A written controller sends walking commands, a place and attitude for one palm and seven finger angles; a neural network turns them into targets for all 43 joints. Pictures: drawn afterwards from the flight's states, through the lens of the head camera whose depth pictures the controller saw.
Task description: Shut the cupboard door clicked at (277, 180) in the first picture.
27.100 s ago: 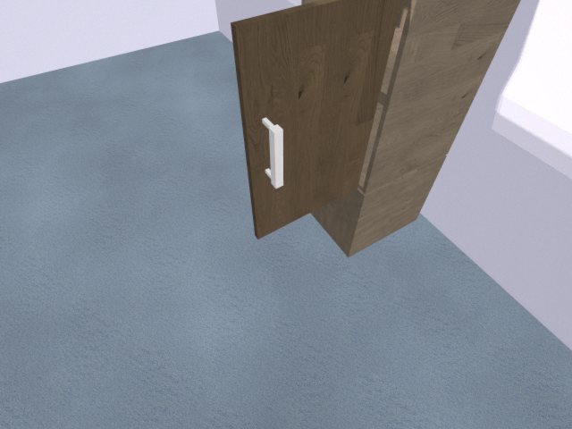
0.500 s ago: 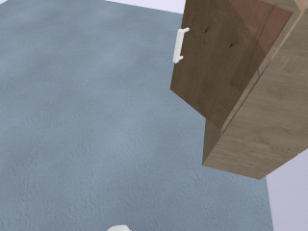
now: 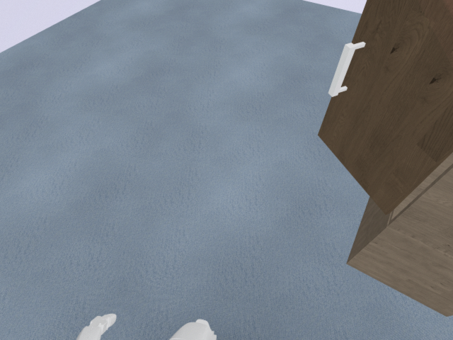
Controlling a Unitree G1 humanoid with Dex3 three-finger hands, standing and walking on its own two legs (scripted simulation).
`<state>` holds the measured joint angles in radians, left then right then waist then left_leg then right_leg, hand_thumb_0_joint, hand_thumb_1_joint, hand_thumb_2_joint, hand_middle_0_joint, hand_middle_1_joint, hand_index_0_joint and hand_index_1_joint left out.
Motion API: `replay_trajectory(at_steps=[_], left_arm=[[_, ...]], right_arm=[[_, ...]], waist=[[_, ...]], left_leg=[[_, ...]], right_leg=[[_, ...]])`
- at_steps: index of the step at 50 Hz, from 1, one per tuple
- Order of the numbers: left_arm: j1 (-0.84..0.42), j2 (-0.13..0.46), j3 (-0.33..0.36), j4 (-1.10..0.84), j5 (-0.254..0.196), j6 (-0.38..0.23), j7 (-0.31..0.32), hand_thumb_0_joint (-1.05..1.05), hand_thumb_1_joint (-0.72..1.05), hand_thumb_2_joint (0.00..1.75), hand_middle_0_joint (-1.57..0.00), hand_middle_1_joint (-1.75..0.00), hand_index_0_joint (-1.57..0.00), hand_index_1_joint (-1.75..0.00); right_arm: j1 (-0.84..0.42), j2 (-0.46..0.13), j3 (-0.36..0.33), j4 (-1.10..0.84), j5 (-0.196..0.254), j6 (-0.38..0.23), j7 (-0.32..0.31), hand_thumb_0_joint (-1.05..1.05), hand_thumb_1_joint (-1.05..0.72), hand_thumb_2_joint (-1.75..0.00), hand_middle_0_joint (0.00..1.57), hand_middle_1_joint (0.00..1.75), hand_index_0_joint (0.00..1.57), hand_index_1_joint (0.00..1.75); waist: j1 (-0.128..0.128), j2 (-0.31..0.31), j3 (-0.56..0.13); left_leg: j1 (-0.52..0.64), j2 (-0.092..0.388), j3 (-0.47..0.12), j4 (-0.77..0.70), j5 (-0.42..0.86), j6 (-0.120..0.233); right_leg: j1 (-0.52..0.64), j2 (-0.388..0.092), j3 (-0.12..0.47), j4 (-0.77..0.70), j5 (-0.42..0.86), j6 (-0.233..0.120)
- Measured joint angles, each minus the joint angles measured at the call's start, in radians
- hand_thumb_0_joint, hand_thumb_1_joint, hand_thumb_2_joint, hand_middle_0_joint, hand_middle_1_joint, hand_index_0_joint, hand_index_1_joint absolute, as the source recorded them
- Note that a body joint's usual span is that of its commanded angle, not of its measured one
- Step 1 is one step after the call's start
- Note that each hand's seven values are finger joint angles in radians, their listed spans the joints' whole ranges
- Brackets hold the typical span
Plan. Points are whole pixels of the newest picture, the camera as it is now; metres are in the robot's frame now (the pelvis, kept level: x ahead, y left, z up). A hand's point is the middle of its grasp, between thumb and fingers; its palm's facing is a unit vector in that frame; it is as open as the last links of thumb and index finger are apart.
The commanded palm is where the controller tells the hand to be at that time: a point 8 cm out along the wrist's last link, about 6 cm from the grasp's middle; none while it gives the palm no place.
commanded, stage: walk to a spot facing it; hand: left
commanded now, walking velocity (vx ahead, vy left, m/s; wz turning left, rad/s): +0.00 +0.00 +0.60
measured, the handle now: (346, 70) +0.81 -0.32 -0.01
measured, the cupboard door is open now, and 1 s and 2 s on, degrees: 54 54 54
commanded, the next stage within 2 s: turn to face it in 1.68 s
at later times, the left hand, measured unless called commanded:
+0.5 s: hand out of the picture +0.00 +0.24 -0.17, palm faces +0.35 -0.90 -0.25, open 7.4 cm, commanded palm none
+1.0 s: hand out of the picture +0.04 +0.19 -0.17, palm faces +0.67 -0.72 -0.19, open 7.4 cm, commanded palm none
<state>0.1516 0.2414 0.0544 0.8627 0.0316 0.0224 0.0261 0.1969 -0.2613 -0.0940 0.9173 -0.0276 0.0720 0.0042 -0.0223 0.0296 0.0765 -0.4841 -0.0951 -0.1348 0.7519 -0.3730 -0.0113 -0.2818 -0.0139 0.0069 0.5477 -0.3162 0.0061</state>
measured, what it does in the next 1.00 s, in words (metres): walks ahead, turning left: left foot, then right foot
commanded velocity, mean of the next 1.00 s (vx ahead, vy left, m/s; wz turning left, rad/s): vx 0.22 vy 0.00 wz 0.59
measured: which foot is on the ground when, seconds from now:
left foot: up 0.00-0.30, down 0.32-0.64, up 0.66-1.00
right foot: down 0.00-0.32, up 0.34-0.64, down 0.66-1.00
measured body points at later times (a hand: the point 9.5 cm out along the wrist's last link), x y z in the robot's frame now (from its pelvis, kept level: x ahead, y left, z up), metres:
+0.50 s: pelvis +0.03 +0.02 +0.00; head +0.07 +0.05 +0.45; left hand -0.02 +0.29 -0.15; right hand +0.21 -0.19 -0.13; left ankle -0.01 +0.13 -0.73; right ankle +0.05 -0.12 -0.67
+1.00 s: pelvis +0.17 +0.07 +0.00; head +0.22 +0.12 +0.45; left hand +0.00 +0.23 -0.15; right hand +0.42 -0.04 -0.14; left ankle +0.18 +0.23 -0.70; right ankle +0.15 -0.10 -0.73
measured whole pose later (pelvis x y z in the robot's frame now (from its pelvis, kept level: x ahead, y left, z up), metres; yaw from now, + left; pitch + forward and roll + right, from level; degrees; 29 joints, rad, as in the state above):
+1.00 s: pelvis +0.17 +0.07 +0.00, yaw +41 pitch +1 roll +1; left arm 0.37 0.17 0.05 0.97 0.03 -0.05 0.00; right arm 0.11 -0.22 -0.05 0.90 -0.03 0.02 0.06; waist 0.02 -0.04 0.14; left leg -0.53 0.04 0.13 0.73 -0.30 0.04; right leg 0.00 -0.16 -0.32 0.45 -0.42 0.07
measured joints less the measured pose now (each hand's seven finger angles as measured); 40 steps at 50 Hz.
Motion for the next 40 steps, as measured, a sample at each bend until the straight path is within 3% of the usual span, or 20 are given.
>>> replay_trajectory(at_steps=[3,5,10,13,15,16,17,19,22,25,30,33,35,38,40], left_arm=[[0.026,-0.024,-0.005,0.012,-0.001,0.004,0.006,0.01,0.9,0.9,-0.2,-0.3,-0.2,-0.3],[0.045,-0.031,-0.008,0.018,-0.001,0.001,0.006,0.01,0.9,0.9,-0.2,-0.3,-0.2,-0.3],[0.082,-0.039,-0.011,0.017,0.0,-0.009,0.001,0.01,0.9,0.9,-0.2,-0.3,-0.21,-0.3],[0.101,-0.034,-0.006,0.018,0.003,-0.009,-0.002,0.01,0.9,0.9,-0.2,-0.3,-0.21,-0.3],[0.119,-0.024,0.0,0.022,0.0,-0.007,-0.004,0.01,0.9,0.9,-0.2,-0.3,-0.21,-0.3],[0.132,-0.02,0.003,0.023,-0.003,-0.004,-0.006,0.01,0.9,0.9,-0.2,-0.3,-0.21,-0.3],[0.132,-0.01,0.006,0.03,-0.007,0.004,-0.007,0.01,0.9,0.9,-0.2,-0.3,-0.21,-0.3],[0.124,0.009,0.013,0.046,-0.006,0.029,-0.004,0.01,0.9,0.9,-0.2,-0.3,-0.21,-0.3],[0.103,0.02,0.022,0.061,-0.004,0.044,-0.015,0.01,0.9,0.9,-0.2,-0.3,-0.2,-0.3],[0.083,0.021,0.023,0.048,-0.003,0.033,-0.034,0.01,0.9,0.9,-0.2,-0.3,-0.2,-0.3],[0.055,0.014,0.017,0.012,-0.001,0.005,-0.052,0.01,0.9,0.9,-0.2,-0.3,-0.2,-0.3],[0.059,0.02,0.012,-0.018,0.005,-0.033,-0.055,0.01,0.9,0.9,-0.2,-0.3,-0.2,-0.3],[0.057,0.0,0.006,-0.02,0.006,-0.05,-0.042,0.01,0.9,0.9,-0.2,-0.3,-0.2,-0.3],[0.093,-0.031,0.003,0.001,0.006,-0.059,-0.026,0.01,0.9,0.9,-0.2,-0.3,-0.2,-0.3],[0.118,-0.048,0.001,0.027,0.005,-0.064,-0.022,0.01,0.9,0.9,-0.2,-0.3,-0.2,-0.3]], right_arm=[[-0.013,-0.015,-0.008,-0.005,-0.003,0.006,0.008,0.0,-0.91,-0.9,0.2,0.3,0.2,0.3],[-0.019,-0.012,-0.004,-0.012,0.0,0.005,0.014,0.0,-0.91,-0.9,0.2,0.3,0.2,0.3],[-0.047,0.005,0.014,-0.016,0.006,0.012,0.023,0.0,-0.91,-0.9,0.2,0.3,0.19,0.3],[-0.074,0.017,0.025,-0.018,0.01,0.01,0.026,0.0,-0.91,-0.9,0.2,0.3,0.19,0.3],[-0.087,0.023,0.032,-0.027,0.01,-0.001,0.027,0.0,-0.91,-0.9,0.2,0.3,0.19,0.3],[-0.088,0.019,0.036,-0.036,0.008,-0.011,0.029,0.0,-0.91,-0.9,0.2,0.3,0.19,0.3],[-0.097,0.024,0.036,-0.04,0.006,-0.022,0.028,0.0,-0.91,-0.9,0.2,0.3,0.2,0.3],[-0.103,0.037,0.044,-0.045,0.002,-0.035,0.021,0.0,-0.91,-0.9,0.2,0.3,0.2,0.3],[-0.077,0.047,0.053,-0.052,-0.005,-0.045,0.006,0.0,-0.91,-0.9,0.2,0.3,0.2,0.3],[-0.044,0.049,0.058,-0.042,-0.007,-0.05,0.003,0.0,-0.91,-0.9,0.2,0.3,0.2,0.3],[0.015,0.041,0.054,-0.013,-0.01,-0.046,0.007,0.0,-0.91,-0.9,0.2,0.3,0.2,0.3],[0.06,0.037,0.045,0.003,-0.001,-0.039,0.008,0.0,-0.91,-0.9,0.2,0.3,0.2,0.3],[0.065,0.023,0.033,0.027,-0.002,-0.028,0.009,0.0,-0.91,-0.9,0.2,0.3,0.2,0.3],[0.059,0.014,0.021,0.046,-0.008,-0.022,0.02,0.01,-0.91,-0.9,0.2,0.3,0.2,0.3],[0.048,0.015,0.018,0.041,-0.007,-0.025,0.029,0.01,-0.91,-0.9,0.2,0.3,0.2,0.3]], waist=[[-0.004,0.007,0.017],[-0.008,-0.009,0.027],[0.003,-0.046,0.052],[0.021,-0.064,0.062],[0.03,-0.079,0.06],[0.034,-0.073,0.051],[0.036,-0.084,0.054],[0.046,-0.099,0.058],[0.045,-0.086,0.04],[0.042,-0.065,0.023],[0.022,-0.023,-0.001],[0.015,-0.022,-0.024],[0.018,0.001,-0.018],[0.014,-0.001,-0.025],[0.003,-0.008,-0.026]], left_leg=[[-0.069,0.023,0.068,0.293,-0.064,-0.017],[-0.066,0.051,0.108,0.349,-0.065,-0.031],[0.023,0.103,0.161,0.2,-0.078,-0.039],[0.089,0.111,0.184,0.064,-0.076,-0.028],[0.149,0.106,0.202,-0.072,-0.005,-0.016],[0.178,0.112,0.199,-0.142,0.092,0.002],[0.166,0.104,0.193,-0.125,0.105,0.016],[0.158,0.095,0.183,-0.087,0.048,0.028],[0.178,0.09,0.148,-0.125,0.035,0.026],[0.21,0.086,0.113,-0.188,0.064,0.024],[0.242,0.084,0.051,-0.218,0.056,0.016],[0.202,0.067,0.021,-0.1,-0.056,0.022],[0.119,0.066,0.029,0.132,-0.149,0.029],[-0.002,0.085,0.092,0.398,-0.066,0.022],[-0.055,0.115,0.131,0.43,0.006,0.01]], right_leg=[[0.029,-0.021,-0.037,0.003,-0.006,-0.006],[0.052,-0.044,-0.057,-0.007,-0.01,-0.005],[0.084,-0.094,-0.125,0.0,-0.036,0.004],[0.085,-0.118,-0.167,0.035,-0.066,0.016],[0.073,-0.137,-0.192,0.083,-0.098,0.03],[0.049,-0.141,-0.202,0.137,-0.117,0.037],[0.013,-0.146,-0.184,0.227,-0.174,0.047],[-0.059,-0.122,-0.117,0.399,-0.252,0.053],[-0.141,-0.088,-0.072,0.523,-0.204,0.056],[-0.177,-0.075,-0.055,0.48,-0.14,0.059],[-0.138,-0.051,-0.059,0.227,-0.07,0.06],[-0.06,-0.039,-0.066,0.044,-0.027,0.041],[-0.051,-0.042,-0.102,0.086,-0.009,0.005],[0.018,-0.062,-0.141,0.038,-0.021,-0.008],[0.076,-0.076,-0.172,-0.029,-0.011,0.002]])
